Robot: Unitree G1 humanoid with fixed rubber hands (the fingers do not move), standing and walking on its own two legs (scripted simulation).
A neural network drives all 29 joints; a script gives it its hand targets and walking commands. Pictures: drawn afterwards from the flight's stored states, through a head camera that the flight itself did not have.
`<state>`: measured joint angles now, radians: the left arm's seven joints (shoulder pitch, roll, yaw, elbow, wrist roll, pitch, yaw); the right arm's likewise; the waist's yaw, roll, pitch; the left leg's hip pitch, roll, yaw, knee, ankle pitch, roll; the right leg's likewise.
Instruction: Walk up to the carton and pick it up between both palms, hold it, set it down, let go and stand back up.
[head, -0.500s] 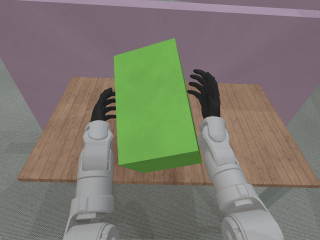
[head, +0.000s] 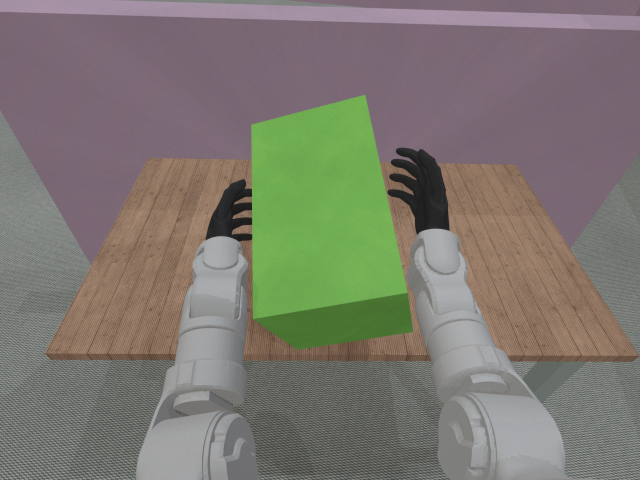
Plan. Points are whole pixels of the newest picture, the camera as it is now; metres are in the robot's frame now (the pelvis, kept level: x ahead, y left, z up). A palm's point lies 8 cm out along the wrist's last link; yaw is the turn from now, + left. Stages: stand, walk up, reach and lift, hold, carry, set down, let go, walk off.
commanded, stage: set down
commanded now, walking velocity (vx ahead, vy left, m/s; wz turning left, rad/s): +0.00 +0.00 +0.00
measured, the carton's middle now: (330, 225) +0.44 -0.03 +0.09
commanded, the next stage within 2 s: none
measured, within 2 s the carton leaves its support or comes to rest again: neither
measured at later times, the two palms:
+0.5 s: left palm (225, 236) +0.41 +0.12 +0.09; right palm (412, 203) +0.43 -0.13 +0.14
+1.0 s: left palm (237, 236) +0.41 +0.10 +0.09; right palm (426, 208) +0.41 -0.15 +0.14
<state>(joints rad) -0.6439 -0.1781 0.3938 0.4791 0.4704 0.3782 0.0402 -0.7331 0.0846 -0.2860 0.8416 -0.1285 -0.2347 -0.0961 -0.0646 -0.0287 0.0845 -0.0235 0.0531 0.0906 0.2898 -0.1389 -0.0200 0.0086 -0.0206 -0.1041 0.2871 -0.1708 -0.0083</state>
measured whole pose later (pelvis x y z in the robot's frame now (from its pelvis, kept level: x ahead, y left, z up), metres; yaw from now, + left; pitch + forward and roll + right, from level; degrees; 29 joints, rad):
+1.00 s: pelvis +0.01 -0.01 +0.00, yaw -1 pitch -1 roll +0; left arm -0.80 -0.17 0.59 0.79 0.48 0.21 0.09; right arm -0.90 0.14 -0.66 0.96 -0.40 -0.15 -0.01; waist -0.04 -0.04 0.02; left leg -0.12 0.06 0.11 0.27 -0.13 -0.03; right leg -0.12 -0.01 -0.10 0.30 -0.17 -0.02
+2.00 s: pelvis +0.03 +0.00 +0.00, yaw -4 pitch +9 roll +0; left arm -0.89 -0.15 0.61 0.89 0.48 0.07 0.11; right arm -0.91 0.09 -0.72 1.01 -0.46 -0.18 0.02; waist 0.00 -0.01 -0.05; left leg -0.30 0.07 0.15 0.31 -0.16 -0.02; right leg -0.30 -0.01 -0.10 0.30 -0.16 -0.02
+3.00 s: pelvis +0.03 +0.00 +0.00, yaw -5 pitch +13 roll +0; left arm -0.87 -0.19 0.67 0.83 0.56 0.01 0.08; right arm -0.89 0.14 -0.81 0.93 -0.60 -0.20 0.06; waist 0.00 -0.03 -0.06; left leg -0.36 0.07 0.15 0.29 -0.15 -0.02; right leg -0.37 -0.01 -0.09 0.29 -0.15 -0.02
